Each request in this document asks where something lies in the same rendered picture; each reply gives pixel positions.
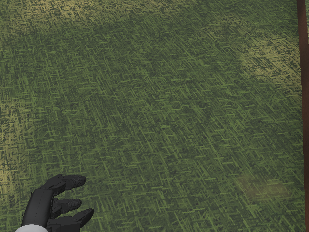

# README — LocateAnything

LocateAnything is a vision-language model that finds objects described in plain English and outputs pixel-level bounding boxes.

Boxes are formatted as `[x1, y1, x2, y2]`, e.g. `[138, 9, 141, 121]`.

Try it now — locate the left robot hand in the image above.
[21, 174, 95, 232]

